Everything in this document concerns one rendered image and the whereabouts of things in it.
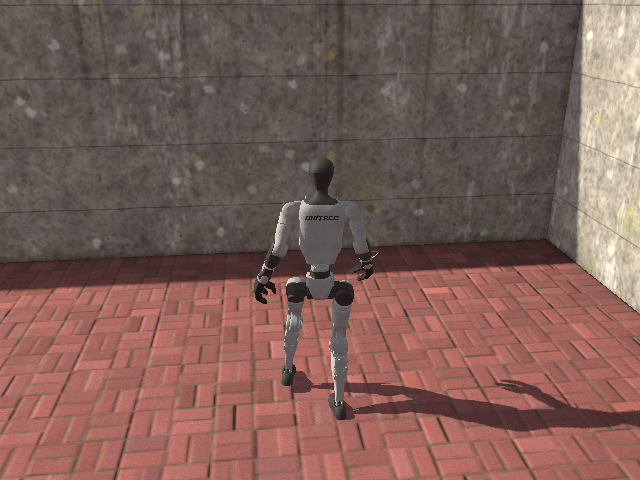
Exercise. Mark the right robot shin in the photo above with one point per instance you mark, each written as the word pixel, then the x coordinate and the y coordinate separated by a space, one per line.
pixel 339 367

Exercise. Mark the right robot forearm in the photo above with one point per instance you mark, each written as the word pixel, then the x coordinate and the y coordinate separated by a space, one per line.
pixel 366 258

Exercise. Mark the robot left upper arm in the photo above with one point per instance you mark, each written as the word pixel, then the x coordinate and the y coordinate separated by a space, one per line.
pixel 288 211

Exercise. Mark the robot right upper arm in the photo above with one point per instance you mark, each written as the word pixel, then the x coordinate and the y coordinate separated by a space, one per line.
pixel 352 211

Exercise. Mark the robot head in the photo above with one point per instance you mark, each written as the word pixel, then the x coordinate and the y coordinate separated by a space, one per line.
pixel 321 171

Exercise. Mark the robot right hand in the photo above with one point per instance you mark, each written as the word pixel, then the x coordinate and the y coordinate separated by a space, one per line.
pixel 366 275

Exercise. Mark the left robot forearm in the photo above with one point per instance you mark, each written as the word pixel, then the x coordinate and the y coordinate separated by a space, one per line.
pixel 269 266

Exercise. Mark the robot left hand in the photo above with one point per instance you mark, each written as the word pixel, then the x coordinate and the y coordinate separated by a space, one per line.
pixel 259 288

